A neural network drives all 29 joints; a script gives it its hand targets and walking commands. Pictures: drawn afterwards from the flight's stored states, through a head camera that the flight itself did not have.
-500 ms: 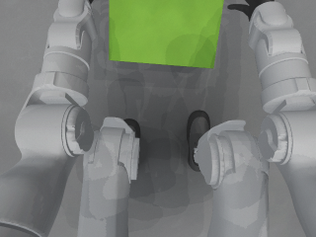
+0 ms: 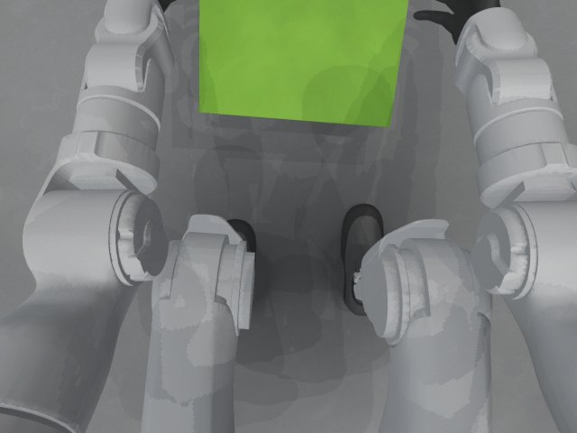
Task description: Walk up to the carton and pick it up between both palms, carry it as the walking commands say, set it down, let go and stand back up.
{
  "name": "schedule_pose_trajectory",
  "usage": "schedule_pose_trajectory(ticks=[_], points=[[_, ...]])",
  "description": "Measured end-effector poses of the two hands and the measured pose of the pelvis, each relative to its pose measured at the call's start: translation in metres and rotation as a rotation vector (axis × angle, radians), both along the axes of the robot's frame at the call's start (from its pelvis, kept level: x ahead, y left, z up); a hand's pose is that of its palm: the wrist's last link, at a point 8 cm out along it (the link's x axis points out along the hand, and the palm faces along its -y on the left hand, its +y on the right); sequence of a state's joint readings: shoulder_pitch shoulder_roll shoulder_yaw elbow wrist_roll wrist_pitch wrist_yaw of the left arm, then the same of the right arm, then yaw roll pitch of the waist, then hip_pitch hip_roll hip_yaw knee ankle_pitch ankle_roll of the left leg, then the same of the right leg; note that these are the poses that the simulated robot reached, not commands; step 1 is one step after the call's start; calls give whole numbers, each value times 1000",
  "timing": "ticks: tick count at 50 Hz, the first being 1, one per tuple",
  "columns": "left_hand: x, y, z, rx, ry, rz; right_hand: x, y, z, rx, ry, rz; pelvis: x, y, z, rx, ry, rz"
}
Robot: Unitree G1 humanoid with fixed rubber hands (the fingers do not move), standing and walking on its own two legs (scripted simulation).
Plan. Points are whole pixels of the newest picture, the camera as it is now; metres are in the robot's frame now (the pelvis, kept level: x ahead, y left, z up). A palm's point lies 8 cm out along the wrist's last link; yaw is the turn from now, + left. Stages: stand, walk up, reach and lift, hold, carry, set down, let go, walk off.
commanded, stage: set down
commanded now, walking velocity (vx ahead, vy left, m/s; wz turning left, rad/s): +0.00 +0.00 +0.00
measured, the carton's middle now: (301, 7) +0.56 -0.01 -0.30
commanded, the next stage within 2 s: none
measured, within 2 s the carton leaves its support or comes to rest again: neither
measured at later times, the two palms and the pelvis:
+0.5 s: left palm (146, 3) +0.54 +0.15 -0.19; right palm (470, 13) +0.52 -0.19 -0.19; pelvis +0.00 +0.00 +0.00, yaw +0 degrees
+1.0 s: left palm (146, 5) +0.54 +0.15 -0.19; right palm (467, 14) +0.52 -0.19 -0.19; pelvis +0.00 +0.00 +0.00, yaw +0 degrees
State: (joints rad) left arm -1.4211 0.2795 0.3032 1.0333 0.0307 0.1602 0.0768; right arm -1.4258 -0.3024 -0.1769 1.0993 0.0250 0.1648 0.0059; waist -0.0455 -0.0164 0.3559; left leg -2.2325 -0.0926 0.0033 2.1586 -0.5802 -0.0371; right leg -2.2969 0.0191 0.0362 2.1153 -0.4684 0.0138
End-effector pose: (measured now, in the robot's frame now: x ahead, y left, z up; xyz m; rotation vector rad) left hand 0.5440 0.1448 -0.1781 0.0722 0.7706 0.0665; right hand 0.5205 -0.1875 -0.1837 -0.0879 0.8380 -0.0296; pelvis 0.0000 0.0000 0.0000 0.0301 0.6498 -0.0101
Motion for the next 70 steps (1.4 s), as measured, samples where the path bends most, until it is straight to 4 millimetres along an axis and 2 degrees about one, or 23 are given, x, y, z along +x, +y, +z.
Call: schedule_pose_trajectory(ticks=[15,51,54,61,70], points=[[-4,4,-11,-2,36,-7,4,1,-4,30,-2,-3,3,0,1,-1,6,1],[-5,6,-15,-10,-1,-25,3,1,-12,28,-20,-24,1,-1,-2,1,-27,3],[-5,6,-19,-2,0,-36,1,-4,-17,9,-9,-39,1,-1,-1,2,-32,4],[-7,5,-34,24,28,-47,-4,-28,-30,-55,1,-90,4,-3,0,6,-34,12],[-7,5,-38,26,28,-42,1,-34,-30,-17,-34,-154,7,-6,-3,11,-38,16]])
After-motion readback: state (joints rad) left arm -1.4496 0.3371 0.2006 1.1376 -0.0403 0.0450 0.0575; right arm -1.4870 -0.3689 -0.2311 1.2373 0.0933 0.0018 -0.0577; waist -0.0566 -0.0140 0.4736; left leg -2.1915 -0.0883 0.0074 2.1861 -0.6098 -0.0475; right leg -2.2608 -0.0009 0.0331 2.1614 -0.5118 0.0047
